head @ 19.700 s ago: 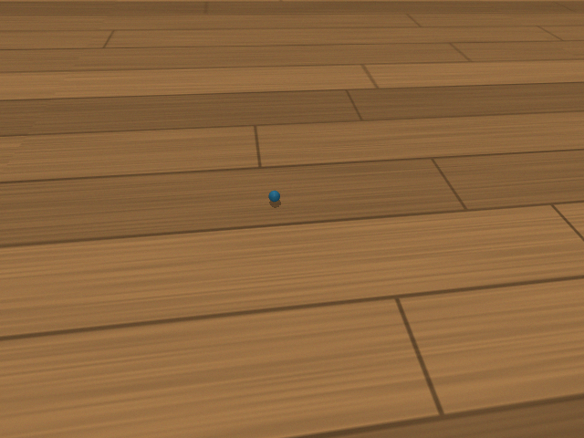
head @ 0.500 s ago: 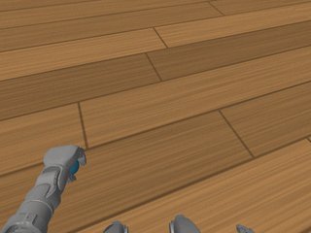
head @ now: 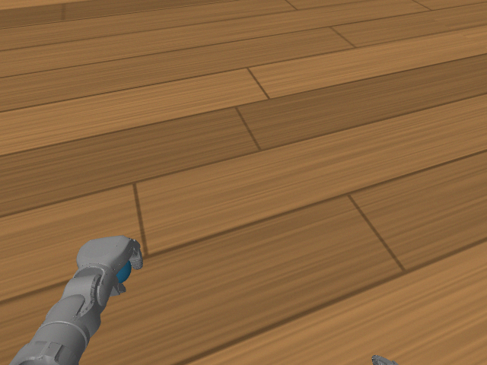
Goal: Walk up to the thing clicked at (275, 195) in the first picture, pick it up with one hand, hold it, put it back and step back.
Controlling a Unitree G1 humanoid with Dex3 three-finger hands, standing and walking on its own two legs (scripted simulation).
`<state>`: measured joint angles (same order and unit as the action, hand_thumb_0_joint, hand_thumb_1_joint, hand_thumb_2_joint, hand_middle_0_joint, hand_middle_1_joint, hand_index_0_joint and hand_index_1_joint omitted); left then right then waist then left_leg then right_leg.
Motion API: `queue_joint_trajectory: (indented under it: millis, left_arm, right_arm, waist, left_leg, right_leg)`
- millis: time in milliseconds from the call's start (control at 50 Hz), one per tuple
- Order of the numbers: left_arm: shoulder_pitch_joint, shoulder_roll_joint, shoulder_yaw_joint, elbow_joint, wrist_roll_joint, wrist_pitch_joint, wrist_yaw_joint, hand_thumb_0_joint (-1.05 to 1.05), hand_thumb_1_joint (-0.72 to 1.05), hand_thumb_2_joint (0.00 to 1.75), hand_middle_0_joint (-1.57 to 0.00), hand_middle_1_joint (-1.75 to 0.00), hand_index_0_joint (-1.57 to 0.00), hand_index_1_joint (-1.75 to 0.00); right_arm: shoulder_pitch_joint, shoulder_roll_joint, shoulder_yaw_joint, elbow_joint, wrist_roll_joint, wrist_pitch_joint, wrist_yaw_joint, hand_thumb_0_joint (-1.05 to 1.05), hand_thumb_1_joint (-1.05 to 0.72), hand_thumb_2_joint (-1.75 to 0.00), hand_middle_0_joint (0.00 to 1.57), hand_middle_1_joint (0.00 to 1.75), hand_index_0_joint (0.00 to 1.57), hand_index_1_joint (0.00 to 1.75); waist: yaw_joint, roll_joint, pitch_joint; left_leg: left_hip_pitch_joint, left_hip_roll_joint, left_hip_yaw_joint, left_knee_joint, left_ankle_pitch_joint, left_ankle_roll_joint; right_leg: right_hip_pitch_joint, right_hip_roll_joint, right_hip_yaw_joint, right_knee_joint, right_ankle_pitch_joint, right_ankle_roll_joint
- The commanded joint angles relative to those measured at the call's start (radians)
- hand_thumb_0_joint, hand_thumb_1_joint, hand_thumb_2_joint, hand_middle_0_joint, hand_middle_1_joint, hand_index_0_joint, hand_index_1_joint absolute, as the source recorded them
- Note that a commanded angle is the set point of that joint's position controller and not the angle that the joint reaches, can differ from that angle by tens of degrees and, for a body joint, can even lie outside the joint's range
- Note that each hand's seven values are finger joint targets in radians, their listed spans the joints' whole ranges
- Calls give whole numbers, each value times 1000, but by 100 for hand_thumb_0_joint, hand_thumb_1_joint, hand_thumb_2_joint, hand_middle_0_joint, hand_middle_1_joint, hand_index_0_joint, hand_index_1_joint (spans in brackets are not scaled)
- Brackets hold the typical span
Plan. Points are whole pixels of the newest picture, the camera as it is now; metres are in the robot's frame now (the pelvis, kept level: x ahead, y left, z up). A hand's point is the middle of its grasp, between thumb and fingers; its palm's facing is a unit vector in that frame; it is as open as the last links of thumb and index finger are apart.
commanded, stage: hold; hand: left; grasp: from above
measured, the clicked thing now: (115, 269) +0.34 +0.24 -0.09
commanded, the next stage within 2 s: crouch in 1.72 s
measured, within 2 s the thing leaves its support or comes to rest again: neither
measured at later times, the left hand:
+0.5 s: hand (108, 272) +0.31 +0.23 -0.04, palm faces -0.46 -0.05 -0.89, open 6.8 cm
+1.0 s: hand (108, 282) +0.28 +0.21 -0.02, palm faces -0.45 -0.06 -0.89, open 6.8 cm
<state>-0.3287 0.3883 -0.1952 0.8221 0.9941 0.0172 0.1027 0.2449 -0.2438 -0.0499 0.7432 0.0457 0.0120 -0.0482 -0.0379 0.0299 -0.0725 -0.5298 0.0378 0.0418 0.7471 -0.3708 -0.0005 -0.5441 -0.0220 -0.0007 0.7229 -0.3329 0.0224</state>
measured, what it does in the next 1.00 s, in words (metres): stands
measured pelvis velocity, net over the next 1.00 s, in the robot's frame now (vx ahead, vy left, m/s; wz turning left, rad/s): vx -0.01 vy -0.01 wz -0.01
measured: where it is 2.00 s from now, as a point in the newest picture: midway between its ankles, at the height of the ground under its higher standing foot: outside the picture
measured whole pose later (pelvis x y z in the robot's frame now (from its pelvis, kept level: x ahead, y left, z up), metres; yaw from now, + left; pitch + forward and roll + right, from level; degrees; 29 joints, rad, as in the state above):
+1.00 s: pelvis -0.01 -0.01 +0.02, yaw -1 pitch +2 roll +1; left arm -0.24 0.40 -0.21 0.63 0.98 0.00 -0.02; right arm 0.20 -0.25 -0.03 0.68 0.07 0.07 -0.06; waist 0.01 0.04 -0.02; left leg -0.30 0.03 0.06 0.53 -0.26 -0.01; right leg -0.34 -0.02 0.01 0.55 -0.24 0.01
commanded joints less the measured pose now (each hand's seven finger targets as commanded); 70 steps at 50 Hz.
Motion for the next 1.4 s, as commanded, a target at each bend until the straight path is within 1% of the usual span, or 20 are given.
queue_joint_trajectory:
  millis: [0, 140, 180, 240, 280, 380, 580, 700, 740, 840, 880, 900, 940, 1000, 1120, 1180, 1220, 1260, 1340, 1380]
  left_arm:
    - [-293, 200, 86, -188, 9, -10, 28, 0, 57, 54, -90, -62, -94, -58]
    - [-286, 212, 90, -233, 16, -12, 0, 0, 56, 55, -90, -60, -94, -56]
    - [-282, 202, 86, -233, 10, -12, -6, 0, 56, 56, -89, -63, -93, -58]
    - [-284, 233, 101, -269, 14, -13, -17, 0, 55, 55, -88, -63, -92, -58]
    - [-284, 205, 82, -291, 11, -11, -27, 0, 57, 55, -89, -64, -94, -59]
    - [-251, 218, 89, -277, 6, -9, -50, 0, 57, 55, -89, -64, -94, -59]
    - [-247, 213, 90, -330, 6, -17, -68, 0, 55, 60, -89, -66, -93, -62]
    - [-249, 220, 94, -348, -1, -19, -76, 0, 56, 55, -87, -67, -92, -61]
    - [-257, 224, 96, -371, 4, -21, -76, 0, 54, 54, -86, -67, -91, -61]
    - [-241, 214, 89, -366, -6, -21, -80, 0, 56, 53, -86, -67, -92, -61]
    - [-236, 231, 107, -364, -6, -22, -80, 0, 55, 55, -87, -66, -92, -61]
    - [-243, 211, 88, -384, -9, -22, -84, 0, 55, 54, -85, -68, -91, -62]
    - [-231, 215, 92, -379, -11, -20, -88, 0, 56, 52, -86, -67, -92, -61]
    - [-244, 222, 96, -396, -11, -20, -95, 0, 55, 55, -88, -65, -93, -60]
    - [-264, 227, 94, -409, -13, -21, -100, 0, 56, 53, -87, -66, -93, -61]
    - [-217, 220, 96, -372, -11, -17, -105, 0, 54, 54, -86, -67, -92, -61]
    - [-242, 221, 88, -373, -7, -20, -110, 0, 53, 55, -86, -65, -91, -60]
    - [-225, 212, 87, -388, -11, -22, -113, 0, 53, 53, -85, -65, -91, -60]
    - [-249, 213, 83, -394, -10, -27, -106, 0, 53, 54, -86, -65, -91, -60]
    - [-234, 226, 104, -376, -7, -28, -95, 0, 53, 53, -85, -66, -91, -61]
  right_arm:
    - [7, -147, -47, -106, 2, -22, -6, 0, -89, -90, 20, 30, 20, 30]
    - [7, -155, -55, -123, 6, -5, 0, 0, -90, -90, 20, 30, 20, 30]
    - [1, -158, -55, -129, 6, -2, 1, 0, -89, -90, 20, 30, 20, 30]
    - [-9, -157, -55, -138, 7, 3, 0, 0, -90, -90, 20, 30, 20, 30]
    - [-14, -153, -52, -150, 10, 6, 1, 0, -90, -90, 20, 30, 20, 30]
    - [-33, -153, -48, -162, 11, 12, -2, 0, -90, -90, 20, 30, 20, 30]
    - [-61, -148, -40, -182, 16, 17, -6, 0, -90, -90, 20, 30, 20, 30]
    - [-83, -144, -32, -182, 17, 17, -12, 0, -90, -90, 20, 30, 20, 30]
    - [-90, -142, -32, -189, 19, 17, -13, 0, -90, -90, 20, 30, 20, 30]
    - [-107, -144, -29, -189, 20, 14, -16, 0, -90, -90, 20, 30, 20, 30]
    - [-117, -141, -26, -194, 21, 16, -18, 0, -90, -90, 20, 30, 20, 30]
    - [-121, -137, -24, -196, 22, 13, -18, 0, -90, -90, 20, 30, 20, 30]
    - [-128, -139, -24, -200, 23, 12, -18, 0, -90, -90, 20, 30, 20, 30]
    - [-126, -137, -23, -195, 23, 14, -21, 0, -91, -90, 20, 30, 20, 30]
    - [-135, -136, -19, -194, 25, 13, -26, 0, -90, -90, 20, 30, 20, 30]
    - [-143, -133, -17, -198, 27, 16, -25, 0, -91, -90, 20, 30, 20, 30]
    - [-139, -133, -17, -198, 27, 16, -26, 0, -91, -90, 20, 30, 20, 30]
    - [-136, -131, -18, -198, 28, 15, -26, 0, -91, -90, 20, 30, 20, 30]
    - [-133, -132, -19, -197, 28, 17, -27, 0, -91, -90, 20, 30, 20, 30]
    - [-125, -134, -22, -193, 28, 18, -28, 0, -91, -90, 20, 30, 20, 30]
  waist:
    - [-2, 0, -282]
    - [7, 13, -294]
    - [1, 1, -276]
    - [22, 23, -285]
    - [21, 0, -264]
    - [23, -4, -235]
    - [28, -19, -213]
    - [29, -3, -206]
    - [41, -5, -206]
    - [35, -16, -186]
    - [42, -17, -177]
    - [40, -24, -180]
    - [42, -22, -170]
    - [38, -39, -198]
    - [42, -18, -178]
    - [51, -25, -163]
    - [41, -29, -153]
    - [51, -21, -177]
    - [42, -15, -192]
    - [45, -16, -185]
  left_leg:
    - [191, -51, -19, -110, 332, 2]
    - [248, -48, -15, -132, 420, 0]
    - [251, -46, -14, -143, 406, 1]
    - [263, -47, -11, -159, 407, -1]
    - [261, -47, -12, -170, 395, 2]
    - [269, -45, -10, -196, 368, 6]
    - [288, -50, -1, -234, 321, 13]
    - [305, -47, -1, -257, 297, 12]
    - [309, -49, -3, -262, 289, 12]
    - [316, -46, -2, -278, 272, 13]
    - [313, -52, 2, -283, 247, 15]
    - [315, -52, 2, -287, 241, 16]
    - [317, -53, 4, -294, 226, 16]
    - [339, -54, 6, -286, 267, 22]
    - [346, -51, 5, -306, 259, 17]
    - [337, -55, 6, -314, 253, 18]
    - [340, -51, 5, -315, 254, 18]
    - [348, -53, 7, -315, 264, 18]
    - [367, -51, 5, -311, 307, 16]
    - [363, -52, 8, -312, 303, 16]
  right_leg:
    - [161, 49, 0, -114, 283, -31]
    - [201, 52, -7, -123, 347, -33]
    - [197, 53, -6, -135, 338, -33]
    - [222, 51, -8, -144, 334, -34]
    - [228, 51, -4, -154, 331, -34]
    - [241, 49, -7, -180, 304, -33]
    - [259, 43, 3, -215, 269, -31]
    - [263, 44, 2, -233, 240, -32]
    - [270, 42, 3, -240, 230, -32]
    - [270, 43, 2, -255, 213, -30]
    - [275, 39, 5, -270, 188, -28]
    - [278, 38, 8, -270, 184, -28]
    - [281, 37, 9, -279, 168, -27]
    - [295, 34, 11, -279, 216, -20]
    - [293, 38, 6, -288, 204, -27]
    - [302, 35, 7, -296, 192, -27]
    - [292, 38, 4, -297, 192, -28]
    - [304, 38, 6, -294, 204, -29]
    - [311, 39, 5, -289, 244, -30]
    - [312, 39, 3, -292, 241, -30]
